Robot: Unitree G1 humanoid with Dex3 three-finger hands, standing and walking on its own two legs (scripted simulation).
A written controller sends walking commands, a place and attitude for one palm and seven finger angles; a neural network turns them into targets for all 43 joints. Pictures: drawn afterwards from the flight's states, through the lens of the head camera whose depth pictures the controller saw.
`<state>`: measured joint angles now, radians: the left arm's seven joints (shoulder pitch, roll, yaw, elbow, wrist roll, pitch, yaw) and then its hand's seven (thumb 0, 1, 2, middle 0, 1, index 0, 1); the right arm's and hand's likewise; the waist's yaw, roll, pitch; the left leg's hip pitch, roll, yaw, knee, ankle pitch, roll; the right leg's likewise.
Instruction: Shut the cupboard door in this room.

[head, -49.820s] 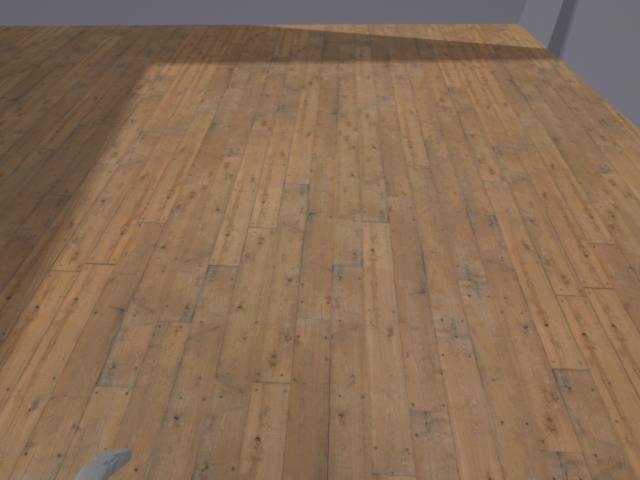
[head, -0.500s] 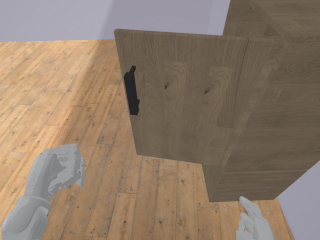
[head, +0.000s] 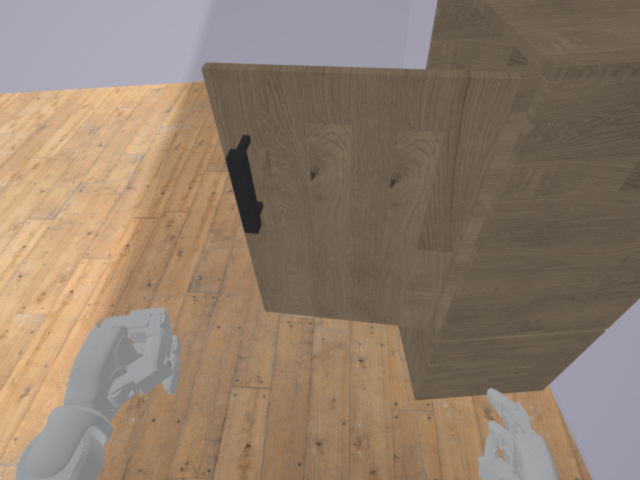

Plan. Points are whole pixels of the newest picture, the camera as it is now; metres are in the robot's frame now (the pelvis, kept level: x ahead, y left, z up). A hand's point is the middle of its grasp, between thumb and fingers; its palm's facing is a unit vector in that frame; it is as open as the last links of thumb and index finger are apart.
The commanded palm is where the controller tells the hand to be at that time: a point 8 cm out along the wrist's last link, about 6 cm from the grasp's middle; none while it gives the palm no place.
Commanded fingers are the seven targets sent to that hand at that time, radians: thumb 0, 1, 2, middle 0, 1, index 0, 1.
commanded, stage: bring the fist close to the handle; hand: left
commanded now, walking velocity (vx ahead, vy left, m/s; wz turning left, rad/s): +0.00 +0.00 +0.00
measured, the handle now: (249, 185) +0.51 +0.14 +0.09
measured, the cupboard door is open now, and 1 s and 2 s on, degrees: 78 78 72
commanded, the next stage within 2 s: push the door shut along its arc in 1.34 s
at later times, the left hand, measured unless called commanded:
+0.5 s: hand (211, 277) +0.33 +0.16 +0.10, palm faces -0.06 -1.00 -0.05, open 3.1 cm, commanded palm +0.31 +0.20 +0.09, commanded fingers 0.00 0.90 0.90 -1.30 -1.50 -1.30 -1.50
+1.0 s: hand (253, 225) +0.42 +0.12 +0.10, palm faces -0.07 -1.00 -0.03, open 3.1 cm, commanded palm +0.39 +0.17 +0.09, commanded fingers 0.00 0.90 0.90 -1.30 -1.50 -1.30 -1.50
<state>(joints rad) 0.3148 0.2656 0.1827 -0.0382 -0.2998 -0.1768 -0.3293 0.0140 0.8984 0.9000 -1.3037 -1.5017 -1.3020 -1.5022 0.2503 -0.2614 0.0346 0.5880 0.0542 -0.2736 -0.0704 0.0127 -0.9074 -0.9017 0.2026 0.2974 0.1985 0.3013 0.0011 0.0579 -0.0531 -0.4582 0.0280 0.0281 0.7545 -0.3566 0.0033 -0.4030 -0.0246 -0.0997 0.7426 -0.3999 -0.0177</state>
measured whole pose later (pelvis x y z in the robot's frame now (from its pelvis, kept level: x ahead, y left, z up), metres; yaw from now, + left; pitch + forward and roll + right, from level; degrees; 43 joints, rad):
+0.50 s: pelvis +0.01 +0.00 +0.00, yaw -1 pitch +5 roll +0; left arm -0.06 0.23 0.15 0.19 -0.22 -0.18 -0.18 0.02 0.90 0.90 -1.30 -1.50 -1.30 -1.50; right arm 0.26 -0.25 0.03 0.63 0.04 -0.21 -0.04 0.01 -0.91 -0.90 0.20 0.30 0.20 0.30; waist -0.02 0.03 -0.05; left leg -0.45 0.02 0.05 0.72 -0.36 0.00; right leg -0.42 -0.03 -0.07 0.74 -0.40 -0.01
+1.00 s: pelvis +0.01 +0.00 +0.00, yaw -1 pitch +7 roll +0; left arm -0.51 0.24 0.16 0.69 -0.17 -0.22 -0.13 0.02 0.90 0.90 -1.30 -1.50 -1.30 -1.50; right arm 0.28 -0.26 0.01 0.67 0.04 -0.09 -0.03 0.01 -0.91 -0.90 0.20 0.30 0.20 0.30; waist -0.06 0.03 -0.05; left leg -0.51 0.03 0.06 0.72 -0.34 0.00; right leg -0.48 -0.02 -0.07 0.74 -0.39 -0.02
